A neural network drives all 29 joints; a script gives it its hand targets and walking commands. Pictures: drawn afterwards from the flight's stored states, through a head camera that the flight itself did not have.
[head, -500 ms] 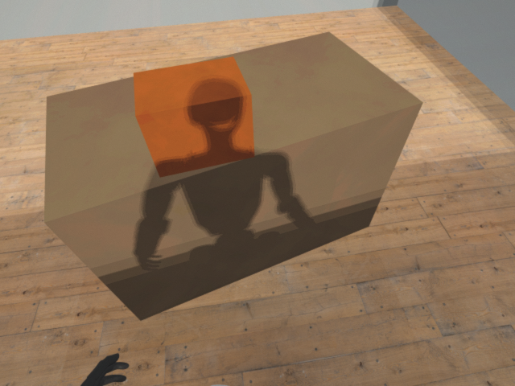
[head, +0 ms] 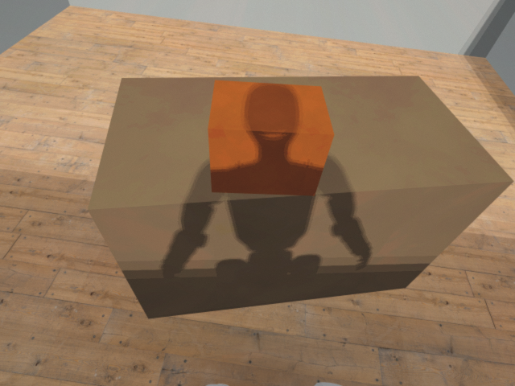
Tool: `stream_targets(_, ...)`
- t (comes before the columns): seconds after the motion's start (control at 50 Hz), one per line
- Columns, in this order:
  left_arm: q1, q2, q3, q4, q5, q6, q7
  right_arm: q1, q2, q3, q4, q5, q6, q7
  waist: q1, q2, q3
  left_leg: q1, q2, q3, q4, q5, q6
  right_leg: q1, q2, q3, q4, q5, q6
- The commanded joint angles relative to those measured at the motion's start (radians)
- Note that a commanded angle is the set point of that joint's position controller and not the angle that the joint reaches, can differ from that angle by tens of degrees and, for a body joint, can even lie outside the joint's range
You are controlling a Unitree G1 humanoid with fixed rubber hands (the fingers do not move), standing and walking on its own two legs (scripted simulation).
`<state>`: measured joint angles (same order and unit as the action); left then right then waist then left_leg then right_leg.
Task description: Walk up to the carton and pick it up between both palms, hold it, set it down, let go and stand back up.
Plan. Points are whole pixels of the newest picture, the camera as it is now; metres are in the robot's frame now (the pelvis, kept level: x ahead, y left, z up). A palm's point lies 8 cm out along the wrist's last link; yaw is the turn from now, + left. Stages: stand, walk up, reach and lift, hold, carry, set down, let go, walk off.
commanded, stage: walk up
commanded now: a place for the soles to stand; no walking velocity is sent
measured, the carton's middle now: (266, 139) +0.62 +0.04 +0.00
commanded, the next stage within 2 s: none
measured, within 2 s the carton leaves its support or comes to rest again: neither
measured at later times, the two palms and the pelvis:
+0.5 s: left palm out of the picture +0.08 +0.21 -0.09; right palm out of the picture +0.15 -0.42 -0.10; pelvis +0.07 -0.10 +0.01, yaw +6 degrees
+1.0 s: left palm out of the picture +0.13 +0.24 -0.13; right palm (479, 333) +0.26 -0.36 -0.09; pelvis +0.15 -0.07 +0.00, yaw +11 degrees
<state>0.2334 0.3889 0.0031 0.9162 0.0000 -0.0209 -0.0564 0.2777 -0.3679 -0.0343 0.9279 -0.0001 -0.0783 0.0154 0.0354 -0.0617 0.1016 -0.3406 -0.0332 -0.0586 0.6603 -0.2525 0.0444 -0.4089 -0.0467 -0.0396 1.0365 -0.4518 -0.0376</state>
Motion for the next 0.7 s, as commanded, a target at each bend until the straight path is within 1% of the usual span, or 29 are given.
stream_targets(0.0,-0.006,0.237,0.106,-0.084,0.025,-0.009,0.004,0.101,-0.319,-0.094,-0.075,0.003,-0.044,-0.031,-0.056,0.149,-0.119,0.21,0.228,-0.419,-0.334,-0.104,0.151,-0.168,-0.043,0.074,-0.038,0.072,0.005)
stream_targets(0.02,-0.019,0.244,0.106,-0.089,0.027,-0.009,0.004,0.103,-0.323,-0.101,-0.073,0.004,-0.044,-0.029,-0.071,0.175,-0.132,0.214,0.233,-0.424,-0.344,-0.191,0.144,-0.183,-0.047,0.081,-0.054,0.079,0.008)
stream_targets(0.04,-0.028,0.239,0.11,-0.084,0.032,-0.008,0.005,0.096,-0.315,-0.098,-0.076,-0.003,-0.043,-0.027,-0.068,0.182,-0.115,0.196,0.217,-0.437,-0.367,-0.273,0.162,-0.191,-0.044,0.07,-0.054,0.092,0.014)
stream_targets(0.06,-0.026,0.247,0.108,-0.078,0.027,-0.011,0.007,0.086,-0.317,-0.106,-0.076,0.0,-0.042,-0.025,-0.068,0.187,-0.096,0.205,0.217,-0.448,-0.367,-0.298,0.155,-0.219,-0.051,0.079,-0.073,0.106,0.022)
stream_targets(0.08,-0.037,0.236,0.103,-0.079,0.034,-0.016,0.005,0.077,-0.321,-0.102,-0.086,-0.002,-0.043,-0.024,-0.069,0.211,-0.1,0.165,0.224,-0.434,-0.36,-0.331,0.182,-0.21,-0.059,0.06,-0.096,0.127,0.022)
stream_targets(0.1,-0.054,0.244,0.112,-0.083,0.034,-0.016,0.002,0.058,-0.337,-0.105,-0.095,-0.008,-0.04,-0.019,-0.07,0.17,-0.09,0.112,0.239,-0.451,-0.37,-0.389,0.193,-0.181,-0.061,0.058,-0.104,0.107,0.02)
stream_targets(0.12,-0.051,0.247,0.115,-0.086,0.033,-0.02,0.001,0.058,-0.344,-0.114,-0.086,-0.01,-0.038,-0.017,-0.065,0.174,-0.088,0.118,0.237,-0.459,-0.368,-0.401,0.196,-0.182,-0.053,0.071,-0.133,0.101,0.023)
stream_targets(0.18,-0.032,0.25,0.123,-0.079,0.031,-0.034,0.008,0.025,-0.35,-0.11,-0.096,-0.01,-0.023,-0.012,-0.065,0.178,-0.133,0.072,0.241,-0.436,-0.305,-0.336,0.202,-0.058,-0.021,0.042,-0.239,0.05,0.023)
stream_targets(0.2,-0.002,0.236,0.122,-0.08,0.032,-0.045,0.008,-0.017,-0.344,-0.11,-0.116,-0.009,-0.019,-0.009,-0.041,0.199,-0.15,0.022,0.238,-0.4,-0.263,-0.296,0.193,0.045,-0.018,0.043,-0.327,0.032,0.018)
stream_targets(0.22,0.067,0.233,0.132,-0.052,0.03,-0.054,0.014,-0.027,-0.321,-0.104,-0.118,-0.008,-0.013,-0.007,-0.002,0.154,-0.168,-0.076,0.199,-0.336,-0.194,-0.252,0.154,0.214,0.006,0.035,-0.451,0.087,0.001)
stream_targets(0.24,0.175,0.247,0.142,-0.027,0.032,-0.064,0.029,-0.059,-0.266,-0.09,-0.115,-0.013,-0.007,-0.006,0.061,0.113,-0.2,-0.171,0.143,-0.242,-0.041,-0.204,0.097,0.4,0.002,0.061,-0.542,0.136,-0.009)
stream_targets(0.26,0.281,0.308,0.164,0.003,0.049,-0.07,0.044,-0.042,-0.178,-0.065,-0.108,-0.013,-0.001,-0.007,0.113,-0.109,-0.222,-0.294,0.015,-0.14,0.244,-0.247,0.041,0.536,-0.105,0.234,-0.664,-0.024,-0.015)
stream_targets(0.28,0.235,0.386,0.173,-0.025,0.053,-0.078,0.051,-0.056,-0.134,-0.043,-0.122,-0.008,-0.001,-0.009,0.099,-0.255,-0.152,-0.525,-0.112,-0.031,0.423,-0.287,-0.009,0.508,-0.357,0.632,-0.867,-0.372,-0.04)
stream_targets(0.3,0.127,0.405,0.179,-0.054,0.038,-0.075,0.048,-0.035,-0.251,-0.07,-0.094,-0.013,0.013,-0.017,0.071,-0.129,-0.085,-0.534,-0.029,-0.067,0.502,-0.239,-0.015,0.385,-0.423,0.706,-0.912,-0.573,-0.08)
stream_targets(0.32,0.062,0.37,0.163,-0.082,0.03,-0.074,0.044,0.027,-0.295,-0.083,-0.063,-0.011,0.013,-0.014,0.026,-0.091,-0.039,-0.48,0.009,-0.067,0.517,-0.18,-0.016,0.286,-0.392,0.652,-0.917,-0.562,-0.087)
stream_targets(0.36,-0.004,0.308,0.144,-0.073,0.025,-0.074,0.036,0.046,-0.295,-0.084,-0.036,-0.011,0.005,-0.001,-0.021,-0.05,0.068,-0.372,0.073,-0.051,0.469,-0.091,-0.026,0.168,-0.295,0.454,-0.904,-0.404,-0.081)
stream_targets(0.38,0.018,0.29,0.144,-0.061,0.023,-0.078,0.034,0.057,-0.286,-0.089,-0.025,-0.006,0.006,0.005,-0.013,-0.02,0.064,-0.356,0.074,-0.056,0.452,-0.055,-0.029,0.196,-0.267,0.39,-0.882,-0.295,-0.058)
stream_targets(0.42,0.038,0.273,0.136,-0.064,0.018,-0.08,0.033,0.053,-0.263,-0.086,-0.028,-0.004,0.013,0.016,-0.007,-0.065,-0.007,-0.328,0.062,-0.057,0.401,-0.019,-0.035,0.274,-0.223,0.292,-0.847,-0.194,-0.08)
stream_targets(0.44,0.065,0.268,0.136,-0.063,0.015,-0.084,0.035,0.051,-0.254,-0.082,-0.027,-0.006,0.016,0.018,0.012,-0.07,0.007,-0.331,0.059,-0.048,0.383,0.018,-0.035,0.3,-0.218,0.256,-0.845,-0.105,-0.062)
stream_targets(0.5,0.088,0.281,0.135,-0.068,0.008,-0.077,0.036,0.0,-0.251,-0.083,-0.05,-0.008,0.025,0.018,0.023,-0.042,0.064,-0.334,0.066,-0.054,0.305,0.033,-0.04,0.297,-0.239,0.246,-0.885,-0.115,-0.063)
stream_targets(0.52,0.086,0.281,0.138,-0.076,0.009,-0.076,0.032,-0.017,-0.251,-0.081,-0.05,-0.012,0.025,0.017,0.023,-0.063,0.054,-0.335,0.079,-0.031,0.262,-0.022,-0.044,0.331,-0.26,0.248,-0.88,-0.102,-0.114)
stream_targets(0.54,0.08,0.287,0.137,-0.08,0.011,-0.072,0.026,-0.032,-0.257,-0.081,-0.057,-0.013,0.021,0.022,0.031,-0.046,0.028,-0.301,0.081,-0.005,0.226,-0.034,-0.052,0.348,-0.264,0.218,-0.875,-0.095,-0.143)
stream_targets(0.56,0.098,0.301,0.145,-0.087,0.01,-0.068,0.024,-0.033,-0.248,-0.078,-0.072,-0.014,0.021,0.026,0.039,-0.074,0.011,-0.289,0.09,0.022,0.184,-0.07,-0.047,0.366,-0.274,0.205,-0.856,-0.077,-0.17)
stream_targets(0.58,0.122,0.294,0.14,-0.08,0.013,-0.068,0.024,-0.055,-0.225,-0.069,-0.086,-0.017,0.015,0.025,0.048,-0.065,0.011,-0.29,0.087,0.027,0.144,-0.087,-0.033,0.38,-0.286,0.214,-0.843,-0.027,-0.176)
stream_targets(0.6,0.121,0.305,0.143,-0.079,0.018,-0.066,0.02,-0.056,-0.213,-0.071,-0.089,-0.021,0.008,0.028,0.04,-0.075,0.0,-0.247,0.099,0.053,0.091,-0.103,-0.028,0.374,-0.293,0.172,-0.812,0.046,-0.199)
stream_targets(0.62,0.093,0.322,0.144,-0.082,0.02,-0.062,0.016,-0.021,-0.235,-0.073,-0.082,-0.018,0.004,0.029,0.031,-0.088,-0.049,-0.184,0.088,0.056,0.066,-0.115,-0.022,0.369,-0.304,0.154,-0.783,0.036,-0.196)
stream_targets(0.64,0.075,0.305,0.138,-0.095,0.017,-0.062,0.017,-0.013,-0.225,-0.072,-0.087,-0.012,-0.003,0.029,0.02,-0.075,-0.056,-0.164,0.087,0.072,0.017,-0.099,-0.014,0.372,-0.301,0.144,-0.757,0.099,-0.19)
stream_targets(0.66,0.054,0.312,0.132,-0.094,0.018,-0.058,0.015,-0.006,-0.229,-0.074,-0.08,-0.013,-0.009,0.028,-0.003,-0.073,-0.077,-0.094,0.084,0.07,-0.065,-0.09,0.004,0.354,-0.298,0.108,-0.69,0.197,-0.194)
stream_targets(0.68,0.02,0.305,0.122,-0.115,0.019,-0.055,0.01,0.066,-0.242,-0.079,-0.048,-0.015,-0.015,0.025,-0.049,-0.038,-0.13,0.055,0.059,0.092,-0.148,-0.02,0.015,0.271,-0.271,0.063,-0.604,0.19,-0.166)
